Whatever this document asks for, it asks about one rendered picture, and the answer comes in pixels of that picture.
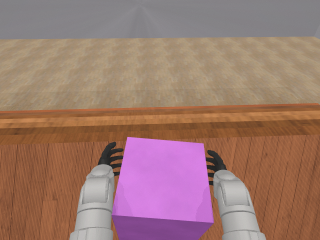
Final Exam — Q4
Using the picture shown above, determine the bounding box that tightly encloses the left robot hand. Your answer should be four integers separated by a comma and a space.
97, 142, 124, 176

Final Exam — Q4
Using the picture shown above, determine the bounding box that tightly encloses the carton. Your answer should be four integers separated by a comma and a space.
111, 137, 214, 240

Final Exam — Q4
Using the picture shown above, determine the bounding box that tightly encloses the right robot hand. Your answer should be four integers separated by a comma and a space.
205, 150, 227, 186

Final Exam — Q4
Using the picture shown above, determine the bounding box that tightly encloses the left robot forearm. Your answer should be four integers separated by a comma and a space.
69, 164, 115, 240

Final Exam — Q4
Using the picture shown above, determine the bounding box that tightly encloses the right robot forearm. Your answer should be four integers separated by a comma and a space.
213, 169, 266, 240

